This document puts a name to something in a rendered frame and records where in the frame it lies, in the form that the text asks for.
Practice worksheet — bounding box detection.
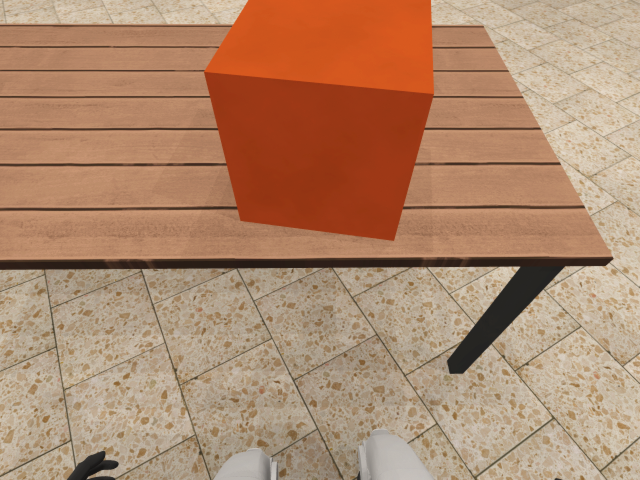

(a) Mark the left robot hand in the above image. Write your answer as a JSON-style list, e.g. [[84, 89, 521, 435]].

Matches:
[[67, 451, 119, 480]]

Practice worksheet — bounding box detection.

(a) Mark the left robot thigh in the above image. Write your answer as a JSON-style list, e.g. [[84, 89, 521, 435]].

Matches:
[[213, 451, 278, 480]]

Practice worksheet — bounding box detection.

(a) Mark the carton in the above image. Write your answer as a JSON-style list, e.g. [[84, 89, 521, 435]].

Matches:
[[204, 0, 434, 241]]

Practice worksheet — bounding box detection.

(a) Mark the table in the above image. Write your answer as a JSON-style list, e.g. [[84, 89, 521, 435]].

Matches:
[[0, 24, 614, 374]]

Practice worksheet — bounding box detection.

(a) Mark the right robot shin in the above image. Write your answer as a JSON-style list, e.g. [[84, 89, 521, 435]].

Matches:
[[369, 429, 389, 438]]

